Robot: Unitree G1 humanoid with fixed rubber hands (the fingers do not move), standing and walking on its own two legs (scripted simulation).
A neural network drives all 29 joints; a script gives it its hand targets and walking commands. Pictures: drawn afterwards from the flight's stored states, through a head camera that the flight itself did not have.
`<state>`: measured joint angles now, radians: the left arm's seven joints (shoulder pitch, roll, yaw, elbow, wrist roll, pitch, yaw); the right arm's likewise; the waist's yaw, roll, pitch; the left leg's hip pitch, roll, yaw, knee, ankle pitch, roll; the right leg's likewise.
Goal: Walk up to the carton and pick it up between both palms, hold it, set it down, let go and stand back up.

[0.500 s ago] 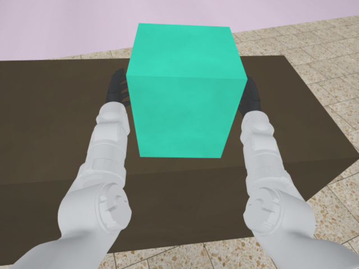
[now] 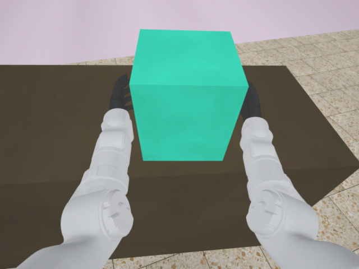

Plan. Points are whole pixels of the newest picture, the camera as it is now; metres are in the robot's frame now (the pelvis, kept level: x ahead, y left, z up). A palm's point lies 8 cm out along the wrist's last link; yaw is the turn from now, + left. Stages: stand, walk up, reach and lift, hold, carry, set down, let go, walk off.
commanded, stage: reach and lift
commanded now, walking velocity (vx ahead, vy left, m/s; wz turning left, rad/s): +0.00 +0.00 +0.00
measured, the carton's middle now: (184, 99) +0.48 -0.02 +0.13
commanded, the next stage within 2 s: none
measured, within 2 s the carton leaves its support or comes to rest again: neither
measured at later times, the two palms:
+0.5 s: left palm (112, 101) +0.39 +0.13 +0.19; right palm (264, 105) +0.38 -0.17 +0.20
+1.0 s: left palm (108, 107) +0.39 +0.14 +0.18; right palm (256, 105) +0.38 -0.15 +0.20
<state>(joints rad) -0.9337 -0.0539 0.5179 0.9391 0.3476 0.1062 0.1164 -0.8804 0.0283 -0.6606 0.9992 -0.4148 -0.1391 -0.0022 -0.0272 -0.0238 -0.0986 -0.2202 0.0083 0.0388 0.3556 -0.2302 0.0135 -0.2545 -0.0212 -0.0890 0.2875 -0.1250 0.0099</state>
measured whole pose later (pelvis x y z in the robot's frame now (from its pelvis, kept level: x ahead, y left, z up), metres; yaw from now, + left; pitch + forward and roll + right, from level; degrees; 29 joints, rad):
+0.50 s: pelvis -0.03 -0.02 +0.00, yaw +1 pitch +0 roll +0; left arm -1.04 0.03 0.48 1.02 0.33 0.16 0.09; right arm -1.00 -0.03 -0.63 1.19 -0.33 -0.18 -0.07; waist -0.05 -0.09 -0.09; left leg -0.16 0.01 0.04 0.33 -0.18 0.00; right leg -0.20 -0.02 -0.11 0.30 -0.10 -0.02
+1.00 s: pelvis -0.02 -0.01 +0.00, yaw +2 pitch -3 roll -1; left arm -0.89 0.02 0.36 0.80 0.28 0.34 0.13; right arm -0.94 -0.01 -0.39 1.12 -0.10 -0.05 -0.14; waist -0.08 -0.08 -0.07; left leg -0.09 0.02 0.03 0.37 -0.22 0.00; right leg -0.10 -0.01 -0.13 0.28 -0.13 -0.01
